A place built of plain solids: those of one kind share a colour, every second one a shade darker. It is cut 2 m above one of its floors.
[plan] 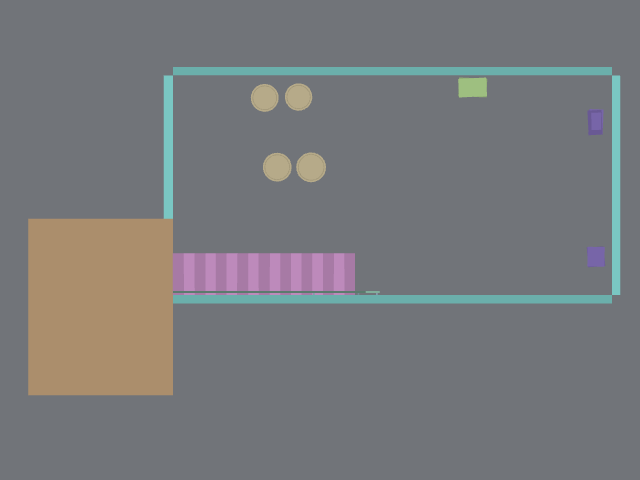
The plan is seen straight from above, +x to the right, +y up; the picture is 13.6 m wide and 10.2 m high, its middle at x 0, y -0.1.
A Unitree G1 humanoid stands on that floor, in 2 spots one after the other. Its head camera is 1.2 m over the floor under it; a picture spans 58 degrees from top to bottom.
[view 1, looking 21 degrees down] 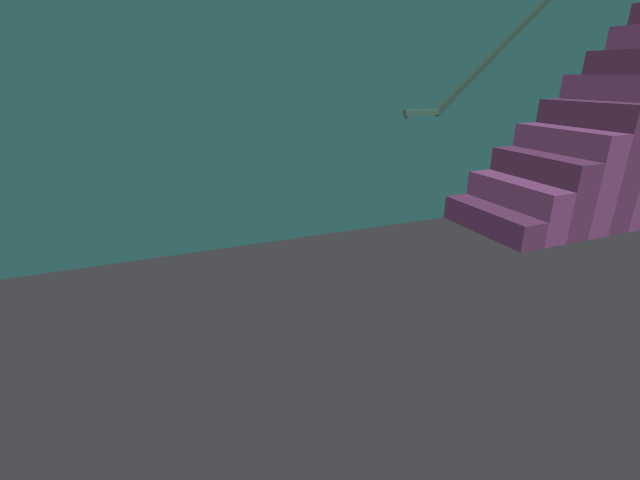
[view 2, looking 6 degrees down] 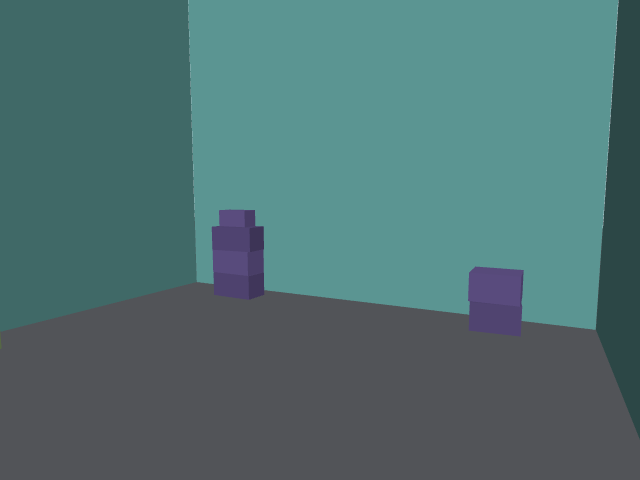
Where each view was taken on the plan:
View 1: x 3.15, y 1.74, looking -112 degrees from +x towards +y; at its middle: ground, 3.35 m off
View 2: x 1.74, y -0.78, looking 27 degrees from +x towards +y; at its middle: wall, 5.03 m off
